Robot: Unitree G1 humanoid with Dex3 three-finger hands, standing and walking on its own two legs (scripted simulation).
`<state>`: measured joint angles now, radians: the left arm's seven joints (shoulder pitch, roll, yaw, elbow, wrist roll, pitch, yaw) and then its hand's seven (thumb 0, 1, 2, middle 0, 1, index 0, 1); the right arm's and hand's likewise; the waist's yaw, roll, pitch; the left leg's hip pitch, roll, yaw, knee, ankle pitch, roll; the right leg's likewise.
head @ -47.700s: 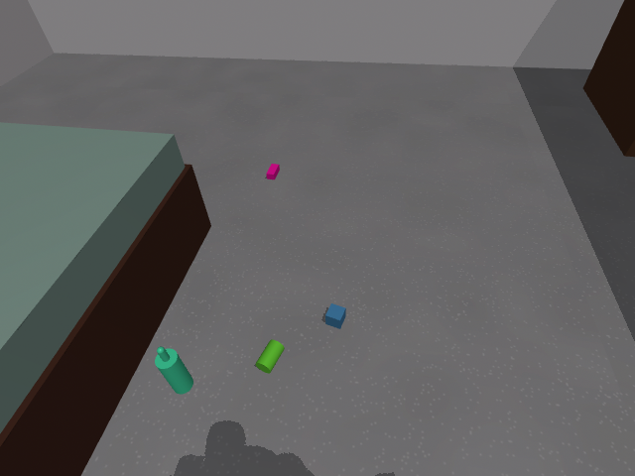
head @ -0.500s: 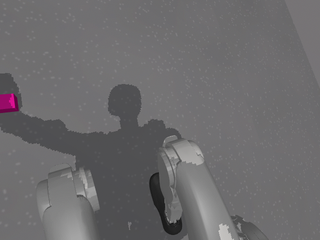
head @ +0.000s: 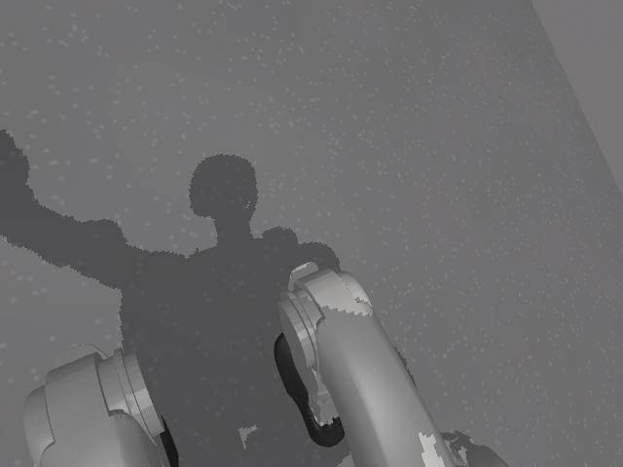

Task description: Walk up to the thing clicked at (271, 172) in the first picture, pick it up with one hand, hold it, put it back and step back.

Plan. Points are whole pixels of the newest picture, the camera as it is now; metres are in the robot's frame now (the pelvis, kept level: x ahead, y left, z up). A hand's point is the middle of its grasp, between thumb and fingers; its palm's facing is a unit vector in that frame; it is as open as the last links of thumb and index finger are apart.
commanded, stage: approach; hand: left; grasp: from above
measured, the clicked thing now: out of the picture +0.51 +0.34 -0.31
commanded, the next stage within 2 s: rest palm in 0.28 s
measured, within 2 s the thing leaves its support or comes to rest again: neither
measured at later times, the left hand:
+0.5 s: hand out of the picture +0.48 +0.35 -0.18, palm faces -0.45 -0.08 -0.89, open 12.3 cm
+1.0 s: hand out of the picture +0.49 +0.34 -0.23, palm faces -0.43 -0.05 -0.90, open 13.0 cm
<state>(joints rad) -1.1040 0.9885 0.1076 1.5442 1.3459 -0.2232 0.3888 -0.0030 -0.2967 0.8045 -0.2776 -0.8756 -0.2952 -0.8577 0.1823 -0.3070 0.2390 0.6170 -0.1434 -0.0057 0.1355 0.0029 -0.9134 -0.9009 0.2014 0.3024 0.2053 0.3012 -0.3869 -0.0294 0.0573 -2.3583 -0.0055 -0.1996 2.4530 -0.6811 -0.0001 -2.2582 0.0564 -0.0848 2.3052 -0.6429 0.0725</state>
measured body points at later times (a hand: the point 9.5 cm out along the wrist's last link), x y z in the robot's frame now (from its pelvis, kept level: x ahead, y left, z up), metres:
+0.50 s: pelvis +0.00 +0.01 +0.01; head +0.26 +0.13 +0.35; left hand +0.50 +0.35 -0.13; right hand +0.06 -0.27 -0.05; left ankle +0.07 +0.13 -0.29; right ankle +0.12 -0.13 -0.29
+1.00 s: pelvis +0.00 +0.01 -0.02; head +0.27 +0.13 +0.32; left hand +0.51 +0.34 -0.18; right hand +0.03 -0.25 -0.07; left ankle +0.07 +0.13 -0.29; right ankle +0.12 -0.13 -0.29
